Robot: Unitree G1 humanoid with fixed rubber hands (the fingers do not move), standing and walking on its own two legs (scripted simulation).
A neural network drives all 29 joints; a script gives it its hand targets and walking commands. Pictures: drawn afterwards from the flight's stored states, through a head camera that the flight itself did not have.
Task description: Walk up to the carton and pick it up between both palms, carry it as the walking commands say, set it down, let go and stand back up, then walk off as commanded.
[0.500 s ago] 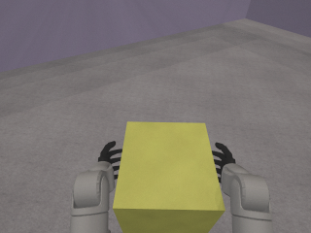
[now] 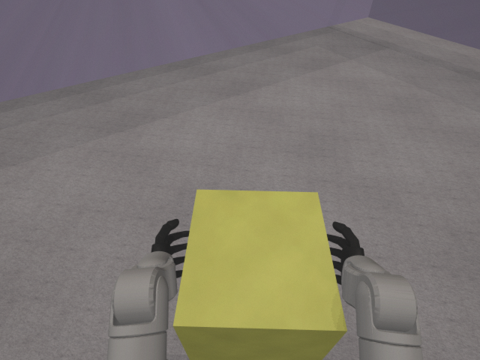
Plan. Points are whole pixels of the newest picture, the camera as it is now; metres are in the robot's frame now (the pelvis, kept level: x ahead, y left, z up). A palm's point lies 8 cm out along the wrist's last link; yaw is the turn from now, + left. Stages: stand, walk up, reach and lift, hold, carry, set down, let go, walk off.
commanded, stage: carry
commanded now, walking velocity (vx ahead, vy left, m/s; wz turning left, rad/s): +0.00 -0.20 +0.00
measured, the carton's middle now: (254, 285) +0.27 +0.00 +0.00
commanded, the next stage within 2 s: none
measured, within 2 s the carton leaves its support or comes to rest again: neither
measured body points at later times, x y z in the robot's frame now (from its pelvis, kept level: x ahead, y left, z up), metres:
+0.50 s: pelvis -0.05 -0.13 +0.00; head -0.08 -0.12 +0.45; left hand +0.21 +0.03 +0.07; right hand +0.22 -0.26 +0.07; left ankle -0.07 +0.01 -0.73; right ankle -0.01 -0.23 -0.70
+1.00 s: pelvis -0.11 -0.28 +0.00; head -0.11 -0.27 +0.45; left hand +0.16 -0.12 +0.06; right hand +0.17 -0.42 +0.07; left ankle -0.11 -0.13 -0.73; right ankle -0.06 -0.38 -0.70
